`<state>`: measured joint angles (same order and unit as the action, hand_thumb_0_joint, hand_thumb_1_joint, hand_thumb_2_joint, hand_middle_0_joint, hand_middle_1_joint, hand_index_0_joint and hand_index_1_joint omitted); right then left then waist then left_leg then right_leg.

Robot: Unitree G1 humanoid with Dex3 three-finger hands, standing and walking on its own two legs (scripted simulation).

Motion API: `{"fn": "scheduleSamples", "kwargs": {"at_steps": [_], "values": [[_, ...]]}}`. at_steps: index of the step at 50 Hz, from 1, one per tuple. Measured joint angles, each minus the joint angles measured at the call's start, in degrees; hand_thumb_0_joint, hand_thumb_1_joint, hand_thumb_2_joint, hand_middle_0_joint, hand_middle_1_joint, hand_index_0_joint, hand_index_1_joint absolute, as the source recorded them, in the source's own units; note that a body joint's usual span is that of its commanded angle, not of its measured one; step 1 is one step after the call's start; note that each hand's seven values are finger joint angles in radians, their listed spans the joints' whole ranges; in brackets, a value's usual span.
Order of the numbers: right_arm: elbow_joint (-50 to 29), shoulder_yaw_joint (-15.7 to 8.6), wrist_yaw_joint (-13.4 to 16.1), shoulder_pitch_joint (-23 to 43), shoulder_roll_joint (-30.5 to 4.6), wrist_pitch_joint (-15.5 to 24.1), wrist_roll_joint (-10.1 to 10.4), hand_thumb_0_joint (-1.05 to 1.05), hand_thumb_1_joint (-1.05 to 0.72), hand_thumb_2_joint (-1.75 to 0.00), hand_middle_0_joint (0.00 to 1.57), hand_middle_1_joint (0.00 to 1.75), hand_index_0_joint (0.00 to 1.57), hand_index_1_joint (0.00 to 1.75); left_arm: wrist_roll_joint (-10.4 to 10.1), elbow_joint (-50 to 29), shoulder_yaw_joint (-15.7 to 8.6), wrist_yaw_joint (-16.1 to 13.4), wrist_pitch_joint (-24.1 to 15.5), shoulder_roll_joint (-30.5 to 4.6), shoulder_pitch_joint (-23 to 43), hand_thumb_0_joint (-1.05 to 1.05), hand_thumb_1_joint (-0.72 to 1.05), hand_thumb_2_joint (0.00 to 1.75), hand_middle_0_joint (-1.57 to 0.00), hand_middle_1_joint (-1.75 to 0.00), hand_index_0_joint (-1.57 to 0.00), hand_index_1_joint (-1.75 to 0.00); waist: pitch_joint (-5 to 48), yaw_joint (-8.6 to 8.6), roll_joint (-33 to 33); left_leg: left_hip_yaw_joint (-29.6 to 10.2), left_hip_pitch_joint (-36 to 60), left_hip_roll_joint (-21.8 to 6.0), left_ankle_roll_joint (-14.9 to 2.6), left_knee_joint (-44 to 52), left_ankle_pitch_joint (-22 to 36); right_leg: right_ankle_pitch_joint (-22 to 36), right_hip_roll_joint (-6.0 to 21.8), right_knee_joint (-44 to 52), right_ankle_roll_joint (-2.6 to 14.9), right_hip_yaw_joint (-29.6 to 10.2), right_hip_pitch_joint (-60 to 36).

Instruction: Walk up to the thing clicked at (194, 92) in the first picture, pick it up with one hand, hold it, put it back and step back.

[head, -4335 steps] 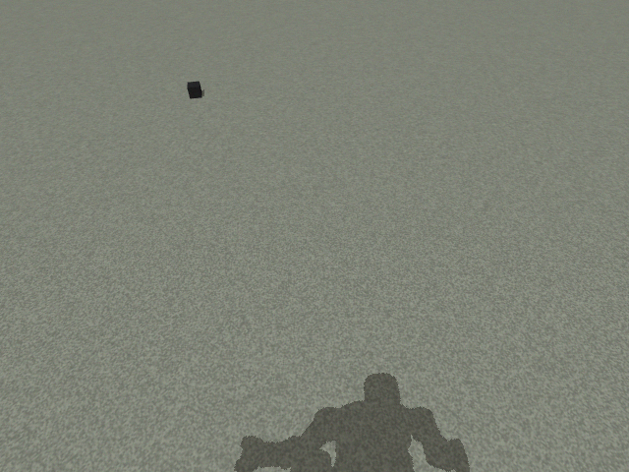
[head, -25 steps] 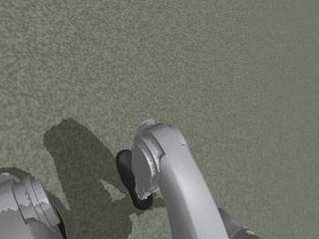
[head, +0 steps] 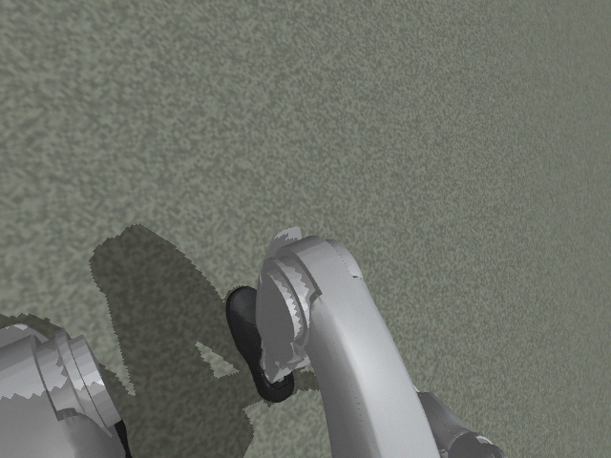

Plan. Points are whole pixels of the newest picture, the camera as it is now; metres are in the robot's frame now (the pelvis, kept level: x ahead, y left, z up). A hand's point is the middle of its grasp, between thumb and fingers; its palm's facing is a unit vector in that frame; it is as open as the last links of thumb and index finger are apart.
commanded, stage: settle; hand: left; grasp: from above
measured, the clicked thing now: out of the picture +0.49 +0.37 -0.27
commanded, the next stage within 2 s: lift in 0.70 s
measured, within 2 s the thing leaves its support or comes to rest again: leaves its support in 0.20 s
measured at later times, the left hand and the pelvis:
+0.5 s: hand out of the picture +0.47 +0.38 -0.16, palm faces -0.45 -0.10 -0.89, open 10.4 cm; pelvis +0.00 +0.00 +0.02, yaw +3 degrees
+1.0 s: hand out of the picture +0.45 +0.38 -0.10, palm faces -0.47 -0.11 -0.88, open 10.1 cm; pelvis -0.01 +0.00 +0.04, yaw +6 degrees
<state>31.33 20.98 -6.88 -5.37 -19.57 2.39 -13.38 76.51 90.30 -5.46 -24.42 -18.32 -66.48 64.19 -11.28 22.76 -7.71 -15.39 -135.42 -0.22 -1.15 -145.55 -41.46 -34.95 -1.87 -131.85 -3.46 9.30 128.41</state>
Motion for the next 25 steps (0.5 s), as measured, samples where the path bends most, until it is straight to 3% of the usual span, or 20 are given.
{"fn": "scheduleSamples", "kwargs": {"at_steps": [7, 14, 25], "values": [[0.36, -1.51, -0.47, -1.30, 0.32, 0.48, 0.39, -0.01, -0.90, -0.89, 0.20, 0.30, 0.20, 0.30, 0.95, -2.08, -1.63, 0.65, 1.49, 1.22, -1.06, 0.00, -0.02, 0.73, -0.40, -0.86, -0.45, -0.83, 1.62, -0.50, 0.65, 0.28, -0.29, 0.28, 0.14, 0.37, -0.19, -0.49, 0.40, 0.00, 0.36, -0.15, 0.28], [0.57, -4.57, -0.97, -2.90, 0.00, -0.19, 1.32, -0.01, -0.90, -0.89, 0.20, 0.30, 0.20, 0.30, -0.21, -8.61, -3.01, 4.58, 2.83, 3.01, -2.94, 0.00, -0.03, 0.71, -0.43, -0.84, -0.48, -0.81, 3.18, -1.98, 2.65, 0.99, -0.86, 0.72, 0.05, 1.31, 0.27, -0.77, 1.02, 0.41, 0.93, -0.54, 0.62], [0.26, -9.23, -0.81, -4.31, -0.26, -3.51, 4.37, -0.01, -0.90, -0.89, 0.20, 0.30, 0.20, 0.30, -4.26, -16.63, 0.50, 13.68, 4.41, 8.86, -4.19, 0.01, -0.01, 0.62, -0.47, -0.80, -0.53, -0.77, 6.92, -4.46, 6.19, 3.59, -0.28, 1.08, -0.67, 4.81, 1.35, -1.06, 2.11, 2.32, 0.91, -2.36, 0.15]]}}
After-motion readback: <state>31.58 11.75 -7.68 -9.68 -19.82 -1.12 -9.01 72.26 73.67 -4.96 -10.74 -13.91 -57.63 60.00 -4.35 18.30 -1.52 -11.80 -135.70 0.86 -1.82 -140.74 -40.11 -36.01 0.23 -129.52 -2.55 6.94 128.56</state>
